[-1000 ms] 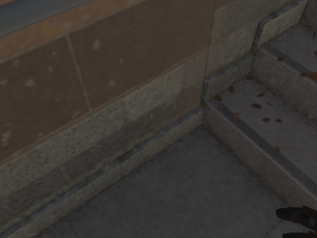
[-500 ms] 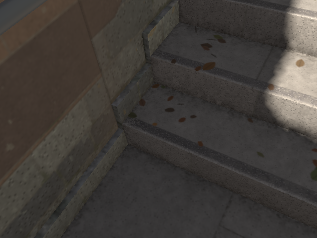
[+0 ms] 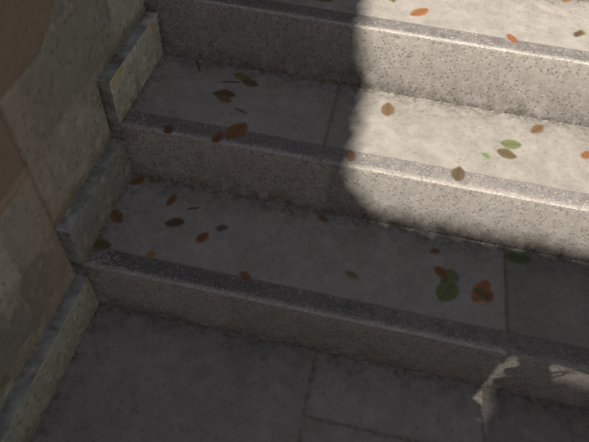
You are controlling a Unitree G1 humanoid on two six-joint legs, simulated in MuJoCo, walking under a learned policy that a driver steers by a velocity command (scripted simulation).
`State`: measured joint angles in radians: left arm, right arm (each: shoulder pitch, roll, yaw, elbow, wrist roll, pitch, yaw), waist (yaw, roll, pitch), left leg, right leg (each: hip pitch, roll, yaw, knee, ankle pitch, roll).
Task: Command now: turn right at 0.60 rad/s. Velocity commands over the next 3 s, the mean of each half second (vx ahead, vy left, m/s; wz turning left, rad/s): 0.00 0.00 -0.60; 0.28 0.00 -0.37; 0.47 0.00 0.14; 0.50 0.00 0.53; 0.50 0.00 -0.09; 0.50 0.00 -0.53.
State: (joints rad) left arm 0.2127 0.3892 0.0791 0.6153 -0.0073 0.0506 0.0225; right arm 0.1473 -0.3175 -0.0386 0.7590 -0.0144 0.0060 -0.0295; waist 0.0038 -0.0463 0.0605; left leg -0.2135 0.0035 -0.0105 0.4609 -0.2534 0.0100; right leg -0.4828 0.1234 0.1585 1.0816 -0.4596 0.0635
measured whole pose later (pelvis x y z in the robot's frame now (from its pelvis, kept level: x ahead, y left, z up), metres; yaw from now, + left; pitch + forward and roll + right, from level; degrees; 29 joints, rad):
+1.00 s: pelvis +0.12 -0.07 +0.01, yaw -27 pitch +1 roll -1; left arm 0.24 0.31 0.05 0.69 -0.01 -0.06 0.00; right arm 0.39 -0.27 -0.05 0.81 0.00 -0.09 0.00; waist -0.04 -0.04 0.00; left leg -0.09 -0.02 -0.01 0.34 -0.27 0.03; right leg -0.54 -0.02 0.05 0.99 -0.27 0.01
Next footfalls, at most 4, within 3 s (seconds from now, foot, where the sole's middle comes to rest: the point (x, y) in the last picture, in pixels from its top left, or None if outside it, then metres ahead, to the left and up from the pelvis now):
0.28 right None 0.02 -0.16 -0.78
0.82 left None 0.14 0.03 -0.78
1.26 right None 0.32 -0.34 -0.78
1.88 left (355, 278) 0.78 -0.14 -0.61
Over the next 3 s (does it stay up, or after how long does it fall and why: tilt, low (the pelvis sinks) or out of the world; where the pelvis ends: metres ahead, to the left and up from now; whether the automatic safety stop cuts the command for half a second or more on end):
stays up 1.25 -0.20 0.42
